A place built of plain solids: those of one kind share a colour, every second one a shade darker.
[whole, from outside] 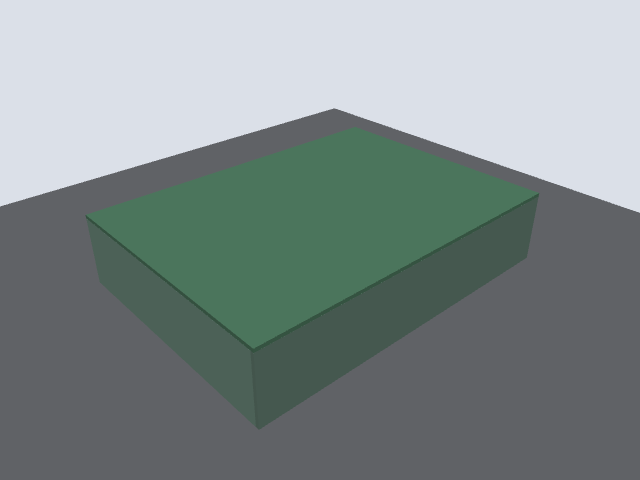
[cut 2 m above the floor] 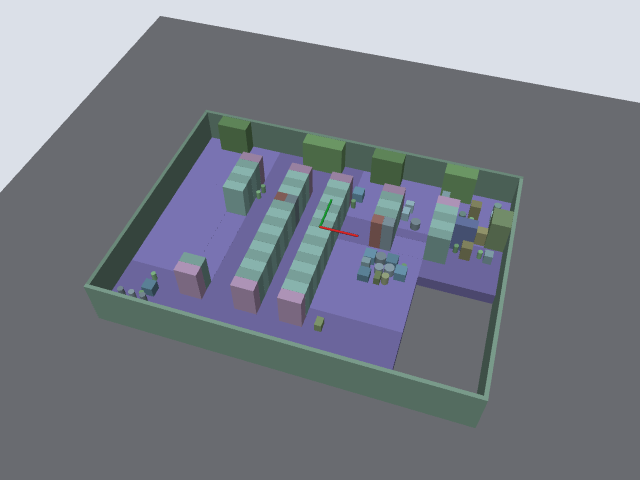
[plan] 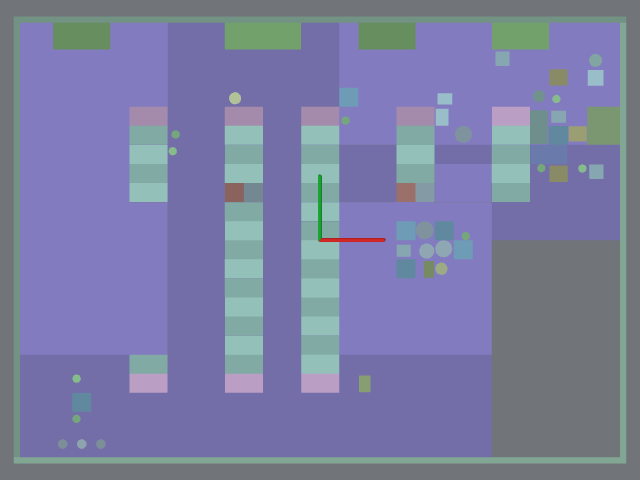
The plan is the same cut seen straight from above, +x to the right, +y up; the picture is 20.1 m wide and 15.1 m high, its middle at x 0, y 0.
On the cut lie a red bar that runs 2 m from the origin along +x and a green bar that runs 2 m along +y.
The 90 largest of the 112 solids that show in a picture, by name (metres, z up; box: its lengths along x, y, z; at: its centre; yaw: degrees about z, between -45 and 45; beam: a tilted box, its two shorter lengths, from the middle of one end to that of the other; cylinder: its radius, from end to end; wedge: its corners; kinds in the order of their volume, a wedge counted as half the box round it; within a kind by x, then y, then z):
{
 "floor_1": {"box": [3.44, 13.67, 0.8], "at": [-7.71, 0.0, 0.35]},
 "floor_2": {"box": [1.2, 4.8, 0.8], "at": [-5.39, -1.21, 0.35]},
 "floor_3": {"box": [10.04, 5.64, 0.8], "at": [-4.42, 4.01, 0.35]},
 "floor_4": {"box": [5.4, 13.67, 0.8], "at": [-2.09, 0.0, 0.35]},
 "floor_5": {"box": [14.84, 3.23, 0.8], "at": [-2.02, -5.22, 0.35]},
 "floor_6": {"box": [18.87, 3.84, 0.8], "at": [0.0, 4.91, 0.35]},
 "floor_7": {"box": [10.2, 8.03, 0.8], "at": [0.31, -2.82, 0.35]},
 "floor_8": {"box": [1.8, 1.8, 0.8], "at": [1.51, 2.09, 0.35]},
 "floor_9": {"box": [14.23, 1.2, 0.8], "at": [2.32, 0.59, 0.35]},
 "floor_10": {"box": [1.8, 1.2, 0.8], "at": [4.51, 1.79, 0.35]},
 "floor_11": {"box": [7.03, 4.44, 0.8], "at": [5.92, 4.61, 0.35]},
 "floor_12": {"box": [4.03, 6.84, 0.8], "at": [7.42, 3.41, 0.35]},
 "roof_1": {"box": [19.27, 14.07, 0.2], "at": [0.0, 0.0, 4.0]},
 "rack_1": {"box": [1.2, 0.6, 2.0], "at": [-5.39, -3.91, 1.75]},
 "rack_2": {"box": [1.2, 0.6, 2.0], "at": [-5.39, 1.49, 1.75]},
 "rack_3": {"box": [1.2, 0.6, 2.0], "at": [-5.39, 2.09, 1.75]},
 "rack_4": {"box": [1.2, 0.6, 2.0], "at": [-5.39, 2.69, 1.75]},
 "rack_5": {"box": [1.2, 0.6, 2.0], "at": [-5.39, 3.29, 1.75]},
 "rack_6": {"box": [1.2, 0.6, 2.0], "at": [-2.39, -3.91, 1.75]},
 "rack_7": {"box": [1.2, 0.6, 2.0], "at": [-2.39, -3.31, 1.75]},
 "rack_8": {"box": [1.2, 0.6, 2.0], "at": [-2.39, -2.71, 1.75]},
 "rack_9": {"box": [1.2, 0.6, 2.0], "at": [-2.39, -2.11, 1.75]},
 "rack_10": {"box": [1.2, 0.6, 2.0], "at": [-2.39, -1.51, 1.75]},
 "rack_11": {"box": [1.2, 0.6, 2.0], "at": [-2.39, -0.91, 1.75]},
 "rack_12": {"box": [1.2, 0.6, 2.0], "at": [-2.39, -0.31, 1.75]},
 "rack_13": {"box": [1.2, 0.6, 2.0], "at": [-2.39, 0.29, 1.75]},
 "rack_14": {"box": [1.2, 0.6, 2.0], "at": [-2.39, 0.89, 1.75]},
 "rack_15": {"box": [1.2, 0.6, 2.0], "at": [-2.39, 2.09, 1.75]},
 "rack_16": {"box": [1.2, 0.6, 2.0], "at": [-2.39, 2.69, 1.75]},
 "rack_17": {"box": [1.2, 0.6, 2.0], "at": [-2.39, 3.29, 1.75]},
 "rack_18": {"box": [1.2, 0.6, 2.0], "at": [0.01, -3.91, 1.75]},
 "rack_19": {"box": [1.2, 0.6, 2.0], "at": [0.01, -3.31, 1.75]},
 "rack_20": {"box": [1.2, 0.6, 2.0], "at": [0.01, -2.71, 1.75]},
 "rack_21": {"box": [1.2, 0.6, 2.0], "at": [0.01, -2.11, 1.75]},
 "rack_22": {"box": [1.2, 0.6, 2.0], "at": [0.01, -1.51, 1.75]},
 "rack_23": {"box": [1.2, 0.6, 2.0], "at": [0.01, -0.91, 1.75]},
 "rack_24": {"box": [1.2, 0.6, 2.0], "at": [0.01, -0.31, 1.75]},
 "rack_25": {"box": [1.2, 0.6, 2.0], "at": [0.01, 0.29, 1.75]},
 "rack_26": {"box": [1.2, 0.6, 2.0], "at": [0.01, 0.89, 1.75]},
 "rack_27": {"box": [1.2, 0.6, 2.0], "at": [0.01, 1.49, 1.75]},
 "rack_28": {"box": [1.2, 0.6, 2.0], "at": [0.01, 2.09, 1.75]},
 "rack_29": {"box": [1.2, 0.6, 2.0], "at": [0.01, 2.69, 1.75]},
 "rack_30": {"box": [1.2, 0.6, 2.0], "at": [0.01, 3.29, 1.75]},
 "rack_31": {"box": [1.2, 0.6, 2.0], "at": [3.01, 2.09, 1.75]},
 "rack_32": {"box": [1.2, 0.6, 2.0], "at": [3.01, 2.69, 1.75]},
 "rack_33": {"box": [1.2, 0.6, 2.0], "at": [3.01, 3.29, 1.75]},
 "rack_34": {"box": [1.2, 0.6, 2.0], "at": [6.01, 1.49, 1.75]},
 "rack_35": {"box": [1.2, 0.6, 2.0], "at": [6.01, 2.09, 1.75]},
 "rack_36": {"box": [1.2, 0.6, 2.0], "at": [6.01, 2.69, 1.75]},
 "rack_37": {"box": [1.2, 0.6, 2.0], "at": [6.01, 3.29, 1.75]},
 "wall_1": {"box": [0.2, 13.67, 3.95], "at": [-9.54, 0.0, 1.93]},
 "wall_2": {"box": [19.27, 0.2, 3.95], "at": [0.0, -6.93, 1.93]},
 "wall_3": {"box": [19.27, 0.2, 3.95], "at": [0.0, 6.94, 1.93]},
 "wall_4": {"box": [0.2, 13.67, 3.95], "at": [9.54, 0.0, 1.93]},
 "cooler_1": {"box": [1.8, 0.84, 1.99], "at": [-7.49, 6.41, 1.74]},
 "cooler_2": {"box": [2.4, 0.84, 1.99], "at": [-1.79, 6.41, 1.74]},
 "cooler_3": {"box": [1.8, 0.84, 2.05], "at": [2.11, 6.41, 1.77]},
 "cooler_4": {"box": [1.8, 0.84, 2.04], "at": [6.31, 6.41, 1.76]},
 "endcab_1": {"box": [1.2, 0.6, 2.0], "at": [-5.39, -4.51, 1.75]},
 "endcab_2": {"box": [1.2, 0.6, 2.0], "at": [-5.39, 3.89, 1.75]},
 "endcab_3": {"box": [1.2, 0.6, 2.0], "at": [-2.39, -4.51, 1.75]},
 "endcab_4": {"box": [1.2, 0.6, 2.0], "at": [-2.39, 3.89, 1.75]},
 "endcab_5": {"box": [1.2, 0.6, 2.0], "at": [0.01, -4.51, 1.75]},
 "endcab_6": {"box": [1.2, 0.6, 2.0], "at": [0.01, 3.89, 1.75]},
 "endcab_7": {"box": [1.2, 0.6, 2.0], "at": [3.01, 3.89, 1.75]},
 "endcab_8": {"box": [1.2, 0.6, 2.0], "at": [6.01, 3.89, 1.75]},
 "power_1": {"box": [1.03, 1.2, 2.02], "at": [8.92, 3.59, 1.75]},
 "column_1": {"box": [0.6, 0.6, 3.16], "at": [-2.69, 1.49, 2.33]},
 "column_2": {"box": [0.6, 0.6, 3.16], "at": [2.71, 1.49, 2.33]},
 "panelstack_1": {"box": [0.6, 0.6, 0.6], "at": [-7.49, -5.11, 1.05]},
 "panelstack_2": {"box": [0.6, 0.6, 0.64], "at": [0.91, 4.49, 1.07]},
 "panelstack_3": {"box": [0.6, 0.6, 0.52], "at": [2.71, -0.91, 1.01]},
 "panelstack_4": {"box": [0.6, 0.6, 0.6], "at": [2.71, 0.29, 1.05]},
 "panelstack_5": {"box": [0.6, 0.6, 0.6], "at": [3.91, 0.29, 1.05]},
 "panelstack_6": {"box": [0.6, 0.6, 0.6], "at": [4.51, -0.31, 1.05]},
 "panelstack_7": {"box": [0.6, 0.6, 0.6], "at": [7.51, 3.29, 1.05]},
 "blank_1": {"box": [0.6, 0.6, 2.0], "at": [-2.09, 1.49, 1.75]},
 "blank_2": {"box": [0.6, 0.6, 2.0], "at": [3.31, 1.49, 1.75]},
 "sparerack_1": {"box": [1.16, 0.6, 2.0], "at": [7.2, 2.69, 1.75]},
 "cart_1": {"box": [0.57, 0.51, 1.04], "at": [7.5, 5.12, 1.26]},
 "cart_2": {"box": [0.57, 0.52, 0.96], "at": [7.51, 2.09, 1.23]},
 "cart_3": {"box": [0.57, 0.48, 0.97], "at": [8.11, 3.34, 1.23]},
 "carton_1": {"box": [0.44, 0.38, 0.73], "at": [2.63, -0.34, 1.11]},
 "carton_2": {"box": [0.4, 0.54, 0.6], "at": [3.84, 3.86, 1.05]},
 "carton_3": {"box": [0.45, 0.46, 0.71], "at": [5.74, 5.7, 1.1]},
 "carton_4": {"box": [0.5, 0.5, 0.56], "at": [8.67, 5.1, 1.03]},
 "carton_5": {"box": [0.45, 0.46, 0.62], "at": [8.7, 2.15, 1.06]},
 "load_1": {"box": [0.55, 1.07, 0.81], "at": [6.88, 3.55, 1.15]},
 "reel_1": {"cylinder": 0.28, "from": [3.29, 0.3, 0.75], "to": [3.29, 0.3, 1.29]},
 "gasbottle_1": {"cylinder": 0.15, "from": [-8.09, -6.42, 0.75], "to": [-8.09, -6.42, 2.45]}
}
